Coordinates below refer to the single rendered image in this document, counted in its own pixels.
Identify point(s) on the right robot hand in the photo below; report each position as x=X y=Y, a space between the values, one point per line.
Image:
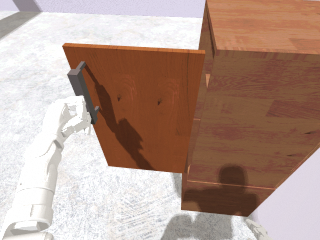
x=259 y=231

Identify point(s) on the robot left forearm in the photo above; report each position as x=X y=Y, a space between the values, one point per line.
x=32 y=211

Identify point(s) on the cupboard door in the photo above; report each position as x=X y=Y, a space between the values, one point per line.
x=147 y=98

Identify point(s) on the left robot hand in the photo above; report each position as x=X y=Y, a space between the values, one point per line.
x=58 y=120

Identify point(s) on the handle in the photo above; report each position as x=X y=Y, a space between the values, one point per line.
x=79 y=86

